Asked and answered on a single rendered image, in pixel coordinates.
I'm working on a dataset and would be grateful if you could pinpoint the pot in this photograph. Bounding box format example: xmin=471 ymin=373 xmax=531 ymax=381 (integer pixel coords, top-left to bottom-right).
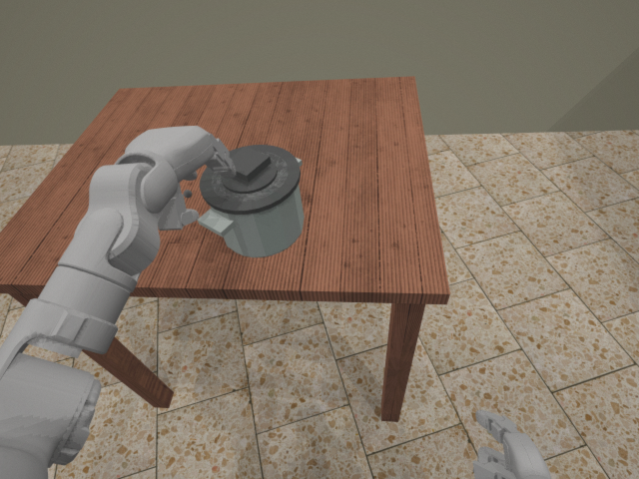
xmin=198 ymin=158 xmax=305 ymax=257

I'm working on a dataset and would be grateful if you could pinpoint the knob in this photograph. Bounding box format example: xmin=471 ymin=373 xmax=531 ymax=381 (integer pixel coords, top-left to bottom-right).
xmin=230 ymin=147 xmax=271 ymax=182

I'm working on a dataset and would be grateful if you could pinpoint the left robot upper arm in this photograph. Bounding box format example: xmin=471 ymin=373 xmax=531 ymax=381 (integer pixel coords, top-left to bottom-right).
xmin=0 ymin=352 xmax=102 ymax=479

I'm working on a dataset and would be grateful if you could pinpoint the lid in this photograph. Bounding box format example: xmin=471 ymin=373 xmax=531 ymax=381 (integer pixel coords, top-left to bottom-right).
xmin=200 ymin=145 xmax=301 ymax=215

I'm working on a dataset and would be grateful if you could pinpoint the left robot forearm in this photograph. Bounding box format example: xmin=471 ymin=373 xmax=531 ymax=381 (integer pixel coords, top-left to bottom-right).
xmin=0 ymin=150 xmax=178 ymax=380

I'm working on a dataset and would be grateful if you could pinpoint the table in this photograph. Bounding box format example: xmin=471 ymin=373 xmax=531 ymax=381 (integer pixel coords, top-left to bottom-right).
xmin=0 ymin=76 xmax=450 ymax=422

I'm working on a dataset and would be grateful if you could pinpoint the robot left hand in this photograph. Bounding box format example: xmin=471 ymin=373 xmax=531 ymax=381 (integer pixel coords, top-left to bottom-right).
xmin=125 ymin=126 xmax=236 ymax=231

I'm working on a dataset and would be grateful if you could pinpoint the robot right hand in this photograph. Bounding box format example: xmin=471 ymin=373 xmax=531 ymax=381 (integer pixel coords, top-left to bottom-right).
xmin=472 ymin=410 xmax=551 ymax=479

